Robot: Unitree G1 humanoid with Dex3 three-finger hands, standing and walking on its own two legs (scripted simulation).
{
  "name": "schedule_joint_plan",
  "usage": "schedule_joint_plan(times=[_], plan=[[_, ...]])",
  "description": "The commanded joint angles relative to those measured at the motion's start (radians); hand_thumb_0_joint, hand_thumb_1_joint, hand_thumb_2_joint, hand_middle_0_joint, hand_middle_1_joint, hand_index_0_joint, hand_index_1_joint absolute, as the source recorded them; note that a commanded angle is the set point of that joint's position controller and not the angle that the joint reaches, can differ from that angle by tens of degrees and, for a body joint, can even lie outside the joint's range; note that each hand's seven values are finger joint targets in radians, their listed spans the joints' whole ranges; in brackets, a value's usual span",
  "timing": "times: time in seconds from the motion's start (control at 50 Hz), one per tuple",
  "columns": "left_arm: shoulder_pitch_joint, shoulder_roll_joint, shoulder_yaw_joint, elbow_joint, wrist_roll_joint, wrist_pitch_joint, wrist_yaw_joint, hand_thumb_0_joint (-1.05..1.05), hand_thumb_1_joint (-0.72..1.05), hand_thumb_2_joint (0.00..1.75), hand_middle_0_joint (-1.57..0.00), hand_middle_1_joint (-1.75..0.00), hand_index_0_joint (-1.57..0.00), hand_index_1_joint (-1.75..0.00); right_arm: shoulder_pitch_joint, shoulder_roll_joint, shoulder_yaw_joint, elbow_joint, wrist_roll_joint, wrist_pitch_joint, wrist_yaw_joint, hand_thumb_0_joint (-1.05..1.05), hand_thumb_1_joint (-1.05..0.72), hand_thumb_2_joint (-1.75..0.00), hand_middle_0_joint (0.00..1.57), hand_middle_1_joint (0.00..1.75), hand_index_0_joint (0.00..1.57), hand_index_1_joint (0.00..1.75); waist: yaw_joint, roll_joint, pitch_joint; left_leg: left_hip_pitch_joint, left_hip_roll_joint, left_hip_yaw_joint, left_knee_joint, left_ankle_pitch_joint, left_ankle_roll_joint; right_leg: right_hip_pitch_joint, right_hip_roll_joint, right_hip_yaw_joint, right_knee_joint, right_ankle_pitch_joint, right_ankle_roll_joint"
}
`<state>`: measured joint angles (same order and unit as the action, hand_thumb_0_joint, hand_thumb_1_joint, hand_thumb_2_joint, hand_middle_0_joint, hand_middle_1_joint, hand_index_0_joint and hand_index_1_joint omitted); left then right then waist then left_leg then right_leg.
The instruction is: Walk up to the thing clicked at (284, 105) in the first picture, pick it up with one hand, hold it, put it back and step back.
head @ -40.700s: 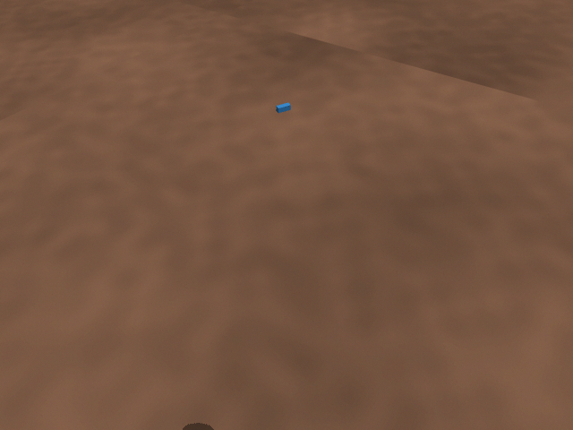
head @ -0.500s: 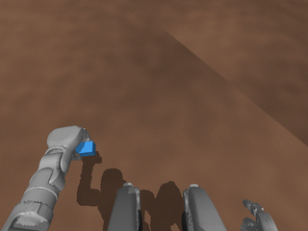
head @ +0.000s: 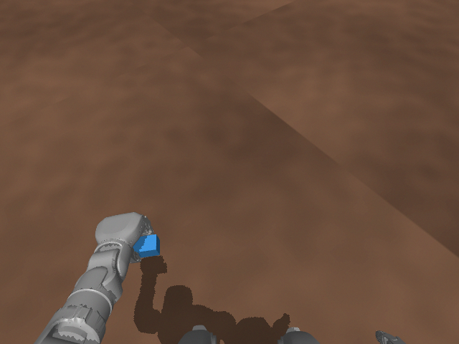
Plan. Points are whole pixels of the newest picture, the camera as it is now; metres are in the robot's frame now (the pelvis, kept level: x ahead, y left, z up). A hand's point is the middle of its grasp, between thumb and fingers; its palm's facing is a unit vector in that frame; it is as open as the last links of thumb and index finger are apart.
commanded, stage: lift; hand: left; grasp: from above
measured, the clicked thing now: (138, 247) +0.34 +0.23 -0.12
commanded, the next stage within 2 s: hold in 0.08 s
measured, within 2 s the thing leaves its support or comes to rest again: neither
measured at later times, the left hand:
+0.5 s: hand (129, 231) +0.33 +0.22 -0.02, palm faces -0.44 -0.07 -0.90, open 6.5 cm
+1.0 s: hand (125, 233) +0.32 +0.21 +0.00, palm faces -0.44 -0.06 -0.90, open 6.4 cm
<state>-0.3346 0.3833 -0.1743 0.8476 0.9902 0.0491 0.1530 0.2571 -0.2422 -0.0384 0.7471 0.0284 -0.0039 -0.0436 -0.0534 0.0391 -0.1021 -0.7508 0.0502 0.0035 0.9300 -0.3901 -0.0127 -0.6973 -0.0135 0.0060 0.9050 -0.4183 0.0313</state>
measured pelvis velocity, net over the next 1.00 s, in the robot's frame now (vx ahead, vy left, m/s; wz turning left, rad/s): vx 0.02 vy -0.01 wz -0.02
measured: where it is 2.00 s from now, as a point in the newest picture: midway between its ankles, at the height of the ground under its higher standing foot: outside the picture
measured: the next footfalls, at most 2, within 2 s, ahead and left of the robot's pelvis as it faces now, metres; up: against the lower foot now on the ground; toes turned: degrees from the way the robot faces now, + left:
none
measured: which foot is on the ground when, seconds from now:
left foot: down 0.00-1.00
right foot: down 0.00-1.00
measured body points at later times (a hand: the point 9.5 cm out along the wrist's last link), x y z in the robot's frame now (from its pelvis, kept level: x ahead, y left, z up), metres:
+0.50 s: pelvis +0.02 -0.01 +0.03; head +0.05 -0.02 +0.48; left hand +0.35 +0.22 +0.03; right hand +0.13 -0.27 -0.09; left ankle +0.04 +0.12 -0.69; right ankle +0.01 -0.14 -0.69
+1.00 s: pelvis +0.02 -0.01 +0.05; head +0.03 -0.03 +0.49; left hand +0.34 +0.21 +0.05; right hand +0.14 -0.26 -0.08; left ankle +0.04 +0.12 -0.69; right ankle +0.01 -0.14 -0.69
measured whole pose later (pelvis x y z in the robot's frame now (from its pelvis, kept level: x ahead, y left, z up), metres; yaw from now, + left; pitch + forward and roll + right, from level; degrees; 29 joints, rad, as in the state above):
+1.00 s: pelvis +0.02 -0.01 +0.05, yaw -1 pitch +3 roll +0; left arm -0.28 0.37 -0.23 0.71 0.99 0.05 0.01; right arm 0.21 -0.25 -0.04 0.70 0.05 0.07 -0.04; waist 0.00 0.04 -0.04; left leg -0.34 0.04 0.04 0.54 -0.25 -0.02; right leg -0.32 -0.02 0.03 0.56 -0.29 0.03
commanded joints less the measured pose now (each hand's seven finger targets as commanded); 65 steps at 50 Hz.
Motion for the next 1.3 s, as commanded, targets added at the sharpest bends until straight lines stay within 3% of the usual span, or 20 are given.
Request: schedule_joint_plan(times=[0.0,0.1,0.22,0.26,0.3,0.38,0.48,0.56,0.6,0.68,0.7,0.76,0.98,1.02,1.08,1.14,1.18,1.28], plan=[[-0.283,0.183,0.06,-0.162,-0.007,0.001,0.041,0.0,0.7,0.24,-1.11,-0.16,-1.11,-0.16,0.008,-0.143,-0.052,-0.105,0.004,-0.026,-0.005,0.0,-0.89,-0.9,0.2,0.3,0.2,0.3,-0.002,-0.005,-0.28,0.31,-0.047,-0.004,-0.18,0.24,0.008,0.164,0.045,-0.003,-0.194,0.247,-0.031],[-0.285,0.185,0.058,-0.159,-0.004,-0.003,0.039,0.0,0.75,0.28,-1.15,-0.18,-1.15,-0.18,0.008,-0.147,-0.056,-0.102,0.006,-0.021,-0.003,0.0,-0.89,-0.9,0.2,0.3,0.2,0.3,0.009,-0.008,-0.27,0.355,-0.052,0.01,-0.225,0.269,0.01,0.218,0.04,0.001,-0.244,0.281,-0.029],[-0.314,0.18,0.048,-0.159,0.008,0.001,0.036,0.0,0.73,0.23,-1.11,-0.2,-1.13,-0.18,-0.003,-0.147,-0.056,-0.095,0.007,-0.013,-0.001,0.0,-0.89,-0.9,0.2,0.3,0.2,0.3,0.001,-0.022,-0.242,0.406,-0.055,0.017,-0.266,0.316,0.01,0.266,0.041,0.004,-0.286,0.332,-0.024],[-0.322,0.205,0.06,-0.178,0.01,-0.003,0.028,0.0,0.76,0.24,-1.13,-0.2,-1.15,-0.18,-0.008,-0.153,-0.06,-0.098,0.008,-0.011,-0.001,0.0,-0.89,-0.89,0.2,0.3,0.2,0.3,0.016,-0.013,-0.259,0.431,-0.056,0.022,-0.283,0.322,0.009,0.285,0.041,0.005,-0.299,0.332,-0.025],[-0.294,0.17,0.038,-0.153,0.007,-0.001,0.015,0.0,0.77,0.25,-1.14,-0.2,-1.16,-0.18,-0.023,-0.148,-0.057,-0.106,0.01,-0.009,0.001,0.0,-0.89,-0.9,0.2,0.3,0.2,0.3,0.013,-0.023,-0.22,0.435,-0.057,0.026,-0.301,0.313,0.01,0.292,0.04,0.005,-0.313,0.321,-0.025],[-0.295,0.179,0.042,-0.177,0.007,0.003,-0.002,0.0,0.79,0.25,-1.16,-0.2,-1.17,-0.18,-0.033,-0.149,-0.059,-0.118,0.014,0.0,0.003,0.0,-0.89,-0.9,0.2,0.3,0.2,0.3,0.03,-0.042,-0.225,0.452,-0.062,0.035,-0.318,0.348,0.015,0.341,0.039,0.01,-0.335,0.37,-0.02],[-0.303,0.19,0.043,-0.218,0.003,0.002,-0.027,0.0,0.81,0.22,-1.17,-0.17,-1.19,-0.15,-0.052,-0.149,-0.058,-0.132,0.018,0.01,0.003,0.0,-0.89,-0.9,0.2,0.3,0.2,0.3,0.03,-0.024,-0.21,0.484,-0.059,0.039,-0.353,0.333,0.014,0.348,0.041,0.009,-0.357,0.341,-0.024],[-0.308,0.189,0.039,-0.248,0.008,0.003,-0.047,0.0,0.8,0.2,-1.16,-0.16,-1.18,-0.14,-0.056,-0.148,-0.056,-0.142,0.021,0.018,0.002,0.0,-0.89,-0.9,0.2,0.3,0.2,0.3,0.031,-0.021,-0.231,0.515,-0.057,0.043,-0.363,0.388,0.017,0.377,0.043,0.01,-0.359,0.398,-0.025],[-0.311,0.187,0.035,-0.279,0.002,0.0,-0.056,0.0,0.82,0.21,-1.17,-0.17,-1.19,-0.15,-0.068,-0.145,-0.054,-0.15,0.023,0.022,0.001,0.0,-0.89,-0.89,0.2,0.3,0.2,0.3,0.042,-0.017,-0.218,0.53,-0.053,0.041,-0.376,0.391,0.014,0.381,0.045,0.006,-0.369,0.389,-0.027],[-0.298,0.182,0.031,-0.262,0.001,0.006,-0.065,0.0,0.84,0.19,-1.18,-0.17,-1.2,-0.14,-0.078,-0.148,-0.052,-0.156,0.023,0.025,0.001,0.0,-0.89,-0.89,0.2,0.3,0.2,0.3,0.035,-0.031,-0.189,0.529,-0.055,0.045,-0.399,0.359,0.019,0.384,0.043,0.004,-0.394,0.363,-0.027],[-0.307,0.188,0.033,-0.295,0.0,0.003,-0.068,0.0,0.83,0.21,-1.19,-0.14,-1.21,-0.12,-0.084,-0.146,-0.051,-0.161,0.026,0.026,0.001,0.0,-0.89,-0.9,0.2,0.3,0.2,0.3,0.047,-0.015,-0.203,0.543,-0.052,0.042,-0.406,0.367,0.015,0.394,0.045,0.002,-0.388,0.36,-0.031],[-0.287,0.174,0.026,-0.293,0.003,0.007,-0.076,0.0,0.85,0.2,-1.2,-0.15,-1.22,-0.13,-0.085,-0.147,-0.05,-0.165,0.026,0.031,0.002,0.0,-0.89,-0.89,0.2,0.3,0.2,0.3,0.041,-0.038,-0.191,0.547,-0.051,0.044,-0.413,0.376,0.019,0.404,0.045,0.002,-0.398,0.37,-0.029],[-0.275,0.202,0.048,-0.331,0.004,0.008,-0.097,0.0,0.87,0.2,-1.22,-0.11,-1.24,-0.1,-0.119,-0.141,-0.042,-0.178,0.028,0.033,-0.001,0.0,-0.89,-0.9,0.2,0.3,0.2,0.3,0.057,-0.033,-0.171,0.568,-0.058,0.053,-0.442,0.342,0.021,0.426,0.037,0.007,-0.443,0.335,-0.025],[-0.269,0.181,0.029,-0.327,0.001,0.009,-0.105,0.0,0.89,0.2,-1.24,-0.12,-1.25,-0.11,-0.125,-0.139,-0.04,-0.182,0.027,0.033,0.0,0.0,-0.89,-0.9,0.2,0.3,0.2,0.3,0.049,-0.035,-0.166,0.57,-0.053,0.049,-0.452,0.341,0.021,0.421,0.04,0.004,-0.439,0.333,-0.029],[-0.287,0.21,0.048,-0.355,-0.001,0.003,-0.111,0.0,0.88,0.18,-1.22,-0.12,-1.24,-0.1,-0.133,-0.137,-0.037,-0.183,0.03,0.033,-0.004,0.0,-0.89,-0.9,0.2,0.3,0.2,0.3,0.062,-0.031,-0.162,0.573,-0.054,0.049,-0.46,0.326,0.021,0.428,0.04,0.004,-0.454,0.313,-0.027],[-0.267,0.188,0.033,-0.353,-0.002,0.001,-0.121,0.0,0.88,0.14,-1.23,-0.09,-1.25,-0.07,-0.144,-0.136,-0.036,-0.192,0.032,0.032,-0.005,0.0,-0.89,-0.9,0.2,0.3,0.2,0.3,0.056,-0.035,-0.15,0.581,-0.054,0.052,-0.47,0.314,0.023,0.425,0.039,0.006,-0.461,0.3,-0.028],[-0.291,0.215,0.051,-0.384,-0.003,-0.001,-0.125,0.0,0.88,0.13,-1.21,-0.1,-1.24,-0.08,-0.147,-0.137,-0.037,-0.192,0.032,0.032,-0.008,0.0,-0.89,-0.9,0.2,0.3,0.2,0.3,0.059,-0.027,-0.174,0.599,-0.057,0.057,-0.468,0.327,0.026,0.434,0.035,0.008,-0.468,0.317,-0.024],[-0.276,0.199,0.043,-0.377,-0.01,0.001,-0.131,0.0,0.88,0.13,-1.22,-0.1,-1.24,-0.07,-0.157,-0.136,-0.033,-0.196,0.034,0.031,-0.01,0.0,-0.89,-0.9,0.2,0.3,0.2,0.3,0.057,-0.043,-0.143,0.593,-0.056,0.056,-0.483,0.306,0.026,0.434,0.037,0.005,-0.48,0.294,-0.026]])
